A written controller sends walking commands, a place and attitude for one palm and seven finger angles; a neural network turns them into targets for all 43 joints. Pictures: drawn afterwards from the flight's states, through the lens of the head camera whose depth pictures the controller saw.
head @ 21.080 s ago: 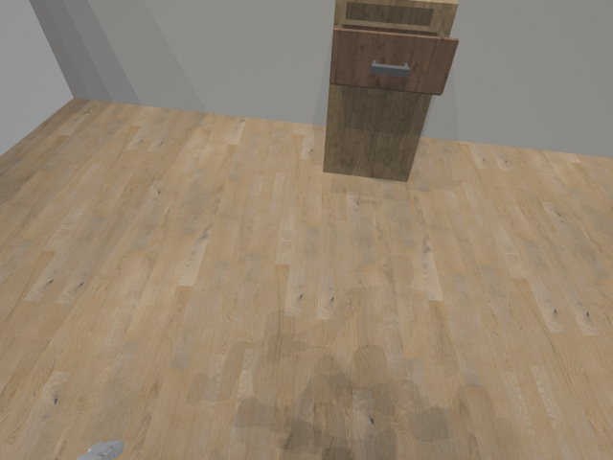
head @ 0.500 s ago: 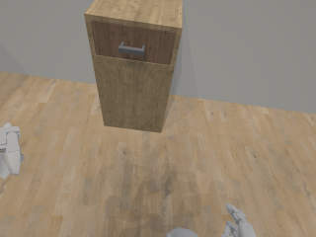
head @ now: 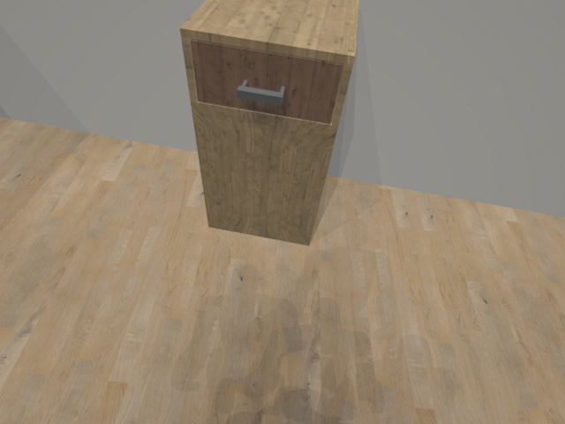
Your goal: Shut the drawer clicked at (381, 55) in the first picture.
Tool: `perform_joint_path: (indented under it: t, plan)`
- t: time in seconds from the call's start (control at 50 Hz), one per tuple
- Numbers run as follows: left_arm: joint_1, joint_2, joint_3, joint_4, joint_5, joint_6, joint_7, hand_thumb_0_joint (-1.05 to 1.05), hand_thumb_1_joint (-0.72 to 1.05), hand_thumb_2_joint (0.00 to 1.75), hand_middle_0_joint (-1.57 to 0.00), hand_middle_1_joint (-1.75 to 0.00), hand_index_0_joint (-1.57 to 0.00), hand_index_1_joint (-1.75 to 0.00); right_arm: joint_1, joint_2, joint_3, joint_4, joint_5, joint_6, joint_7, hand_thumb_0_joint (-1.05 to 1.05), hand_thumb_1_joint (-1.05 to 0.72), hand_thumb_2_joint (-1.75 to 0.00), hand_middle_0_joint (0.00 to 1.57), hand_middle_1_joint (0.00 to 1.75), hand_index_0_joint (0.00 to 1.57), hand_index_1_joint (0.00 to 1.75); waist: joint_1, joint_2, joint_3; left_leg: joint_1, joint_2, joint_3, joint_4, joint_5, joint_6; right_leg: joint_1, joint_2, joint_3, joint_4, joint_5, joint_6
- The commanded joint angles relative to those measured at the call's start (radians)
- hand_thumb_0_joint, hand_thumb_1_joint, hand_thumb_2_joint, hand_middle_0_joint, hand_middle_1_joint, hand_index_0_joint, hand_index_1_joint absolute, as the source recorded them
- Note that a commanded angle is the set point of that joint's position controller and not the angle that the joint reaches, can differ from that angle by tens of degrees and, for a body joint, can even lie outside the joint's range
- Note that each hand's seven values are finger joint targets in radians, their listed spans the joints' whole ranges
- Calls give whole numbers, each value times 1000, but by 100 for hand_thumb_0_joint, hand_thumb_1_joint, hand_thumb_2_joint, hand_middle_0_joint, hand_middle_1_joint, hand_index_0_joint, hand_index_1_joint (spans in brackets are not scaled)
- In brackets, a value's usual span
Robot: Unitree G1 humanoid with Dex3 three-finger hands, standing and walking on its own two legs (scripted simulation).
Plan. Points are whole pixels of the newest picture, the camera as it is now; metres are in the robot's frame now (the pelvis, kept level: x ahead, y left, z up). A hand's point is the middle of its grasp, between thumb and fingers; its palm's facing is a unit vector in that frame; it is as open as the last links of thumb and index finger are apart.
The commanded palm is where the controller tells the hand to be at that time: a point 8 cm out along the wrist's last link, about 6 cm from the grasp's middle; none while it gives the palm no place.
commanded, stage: let the arm hang, fingers relaxed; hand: left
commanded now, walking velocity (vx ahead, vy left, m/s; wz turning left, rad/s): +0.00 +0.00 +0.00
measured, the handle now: (262, 91) +0.91 +0.10 -0.03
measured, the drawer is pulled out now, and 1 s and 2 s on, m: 0.00 0.00 0.00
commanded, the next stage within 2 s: look to check the result in 0.74 s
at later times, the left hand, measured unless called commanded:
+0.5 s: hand out of the picture +0.03 +0.19 -0.16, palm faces +0.01 -0.98 -0.20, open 7.2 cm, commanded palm none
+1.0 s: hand out of the picture -0.01 +0.17 -0.16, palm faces +0.02 -0.99 -0.15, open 7.4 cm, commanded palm none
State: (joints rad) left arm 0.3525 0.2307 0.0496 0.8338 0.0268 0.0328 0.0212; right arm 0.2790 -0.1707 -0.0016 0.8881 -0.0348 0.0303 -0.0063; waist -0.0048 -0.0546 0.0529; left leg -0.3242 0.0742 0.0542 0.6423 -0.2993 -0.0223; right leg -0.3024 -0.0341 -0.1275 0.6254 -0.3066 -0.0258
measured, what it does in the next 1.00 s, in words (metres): stands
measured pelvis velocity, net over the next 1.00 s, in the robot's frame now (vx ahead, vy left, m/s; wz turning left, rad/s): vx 0.01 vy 0.02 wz -0.03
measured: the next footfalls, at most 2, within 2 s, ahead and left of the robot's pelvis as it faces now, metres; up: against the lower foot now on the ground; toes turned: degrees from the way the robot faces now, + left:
none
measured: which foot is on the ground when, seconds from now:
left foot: down 0.00-1.00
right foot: down 0.00-1.00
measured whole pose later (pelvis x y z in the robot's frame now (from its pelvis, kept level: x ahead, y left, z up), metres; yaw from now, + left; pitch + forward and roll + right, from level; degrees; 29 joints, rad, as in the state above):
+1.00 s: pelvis +0.01 +0.02 +0.02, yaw -2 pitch -2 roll +0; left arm 0.31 0.10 0.02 1.15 0.01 0.00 0.04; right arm 0.33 -0.08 -0.01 1.14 -0.02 0.00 -0.04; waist -0.01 0.00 0.05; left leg -0.17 0.04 0.10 0.43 -0.22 0.00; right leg -0.17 -0.05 -0.09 0.43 -0.22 0.01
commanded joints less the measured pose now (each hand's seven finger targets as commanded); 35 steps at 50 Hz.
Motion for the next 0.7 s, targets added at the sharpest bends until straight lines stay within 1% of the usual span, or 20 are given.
perform_joint_path:
  t: [0.0, 0.02, 0.04, 0.06, 0.08, 0.12, 0.18, 0.22, 0.28, 0.32, 0.36, 0.4, 0.42, 0.48, 0.5, 0.54, 0.56, 0.58, 0.64, 0.68]
  plan:
    - [-37, 89, -5, 1, -16, -42, -9, 0, 90, 90, -64, -78, -64, -78, 29, -84, -28, -11, 11, -25, -6, 0, -90, -90, 20, 30, 20, 30, -12, 186, -63, 96, 34, -62, -183, 85, 53, 2, -80, 148, -249, 40, -17]
    - [-29, 82, -7, 30, -16, -42, -8, 0, 90, 90, -60, -73, -60, -73, 29, -85, -29, 2, 13, -28, -9, 0, -90, -90, 20, 30, 20, 30, -5, 156, -65, 81, 40, -66, -203, 96, 55, 42, -76, 133, -250, 78, -11]
    - [-21, 79, -10, 60, -16, -44, -7, 0, 90, 90, -56, -69, -56, -69, 33, -89, -30, 19, 16, -30, -12, 0, -90, -90, 20, 30, 20, 30, -1, 110, -81, 90, 38, -59, -205, 125, 52, 75, -78, 132, -252, 128, -10]
    - [-15, 76, -14, 84, -18, -46, -6, 0, 90, 90, -52, -65, -52, -65, 36, -89, -31, 32, 18, -32, -14, 0, -90, -90, 20, 30, 20, 30, -1, 82, -85, 111, 35, -51, -204, 153, 50, 84, -84, 130, -255, 169, -12]
    - [-16, 71, -17, 105, -18, -46, -4, 0, 90, 90, -48, -60, -48, -60, 42, -88, -29, 48, 19, -32, -16, 0, -90, -90, 20, 30, 20, 30, -3, 69, -81, 127, 37, -45, -210, 159, 47, 82, -86, 126, -261, 176, -12]
    - [-18, 62, -21, 137, -18, -46, -1, 0, 90, 90, -40, -52, -40, -52, 54, -81, -28, 78, 21, -32, -18, 0, -90, -90, 20, 30, 20, 30, -3, 63, -58, 132, 43, -43, -235, 181, 48, 86, -83, 111, -263, 191, -9]
    - [-13, 48, -25, 181, -18, -43, 4, 0, 90, 90, -28, -39, -28, -39, 65, -70, -25, 117, 21, -32, -21, 0, -90, -90, 20, 30, 20, 30, 0, 50, -21, 136, 44, -41, -263, 181, 49, 86, -80, 105, -275, 175, -5]
    - [-9, 39, -26, 201, -18, -43, 7, 0, 90, 90, -20, -30, -20, -30, 69, -60, -23, 140, 21, -33, -22, 0, -90, -90, 20, 30, 20, 30, 2, 68, -6, 132, 44, -40, -278, 178, 49, 91, -78, 104, -279, 162, -4]
    - [-13, 24, -26, 227, -18, -39, 10, 0, 90, 90, -20, -30, -20, -30, 83, -47, -21, 169, 19, -31, -23, 0, -90, -90, 20, 30, 20, 30, 3, 52, 32, 117, 41, -43, -303, 130, 49, 82, -73, 106, -293, 106, -2]
    - [-14, 21, -25, 240, -18, -36, 12, 0, 90, 90, -20, -30, -20, -30, 88, -41, -20, 182, 18, -30, -23, 0, -90, -90, 20, 30, 20, 30, 4, 66, 56, 104, 37, -44, -315, 101, 49, 74, -72, 101, -296, 80, 0]
    - [-14, 13, -24, 248, -18, -36, 13, 0, 90, 90, -20, -30, -20, -30, 94, -32, -21, 195, 17, -30, -23, 0, -90, -90, 20, 30, 20, 30, 5, 62, 66, 95, 32, -42, -322, 78, 48, 76, -71, 106, -302, 69, -1]
    - [-9, 11, -22, 256, -17, -38, 15, 0, 90, 90, -20, -30, -20, -30, 103, -29, -24, 201, 18, -31, -24, 0, -90, -90, 20, 30, 20, 30, 7, 65, 56, 108, 33, -41, -320, 89, 49, 78, -70, 107, -299, 78, -2]
    - [-13, 7, -22, 261, -18, -36, 15, 0, 90, 90, -20, -30, -20, -30, 105, -23, -22, 207, 17, -30, -24, 0, -90, -90, 20, 30, 20, 30, 5, 69, 67, 101, 32, -40, -326, 67, 49, 74, -72, 107, -303, 66, -1]
    - [-13, 1, -19, 265, -18, -38, 15, 0, 90, 90, -20, -30, -20, -30, 115, -13, -24, 215, 17, -33, -26, 0, -90, -90, 20, 30, 20, 30, 5, 73, 58, 102, 30, -36, -324, 84, 48, 86, -70, 109, -299, 88, -2]
    - [-11, 0, -20, 267, -17, -37, 16, 0, 90, 90, -20, -30, -20, -30, 116, -16, -26, 215, 18, -31, -26, 0, -90, -90, 20, 30, 20, 30, 6, 71, 69, 98, 32, -37, -323, 78, 48, 77, -67, 105, -297, 77, -1]
    - [-13, -6, -19, 270, -18, -37, 15, 0, 90, 90, -20, -30, -20, -30, 124, -8, -24, 221, 17, -32, -27, 0, -90, -90, 20, 30, 20, 30, 5, 73, 67, 96, 32, -37, -328, 73, 49, 81, -68, 105, -295, 83, -1]
    - [-11, -6, -18, 270, -18, -37, 16, 0, 90, 90, -20, -30, -20, -30, 129, -5, -26, 224, 17, -33, -28, 0, -90, -90, 20, 30, 20, 30, 4, 83, 56, 98, 32, -35, -328, 75, 49, 88, -69, 104, -295, 85, -1]
    - [-10, -8, -16, 272, -17, -38, 16, 0, 90, 90, -20, -30, -20, -30, 130, -3, -26, 224, 18, -34, -28, 0, -90, -90, 20, 30, 20, 30, 3, 66, 54, 101, 32, -39, -328, 81, 50, 88, -67, 106, -293, 90, -1]
    - [-6, -16, -17, 277, -17, -37, 16, 0, 90, 90, -20, -30, -20, -30, 137, 0, -26, 228, 17, -33, -30, 0, -90, -90, 20, 30, 20, 30, 2, 71, 62, 98, 33, -36, -328, 71, 51, 80, -66, 101, -292, 83, -1]
    - [3, -20, -17, 281, -18, -38, 16, 0, 90, 90, -20, -30, -20, -30, 136, 4, -27, 231, 18, -35, -31, 0, -90, -90, 20, 30, 20, 30, 4, 77, 49, 112, 32, -37, -325, 83, 53, 80, -68, 105, -290, 92, -2]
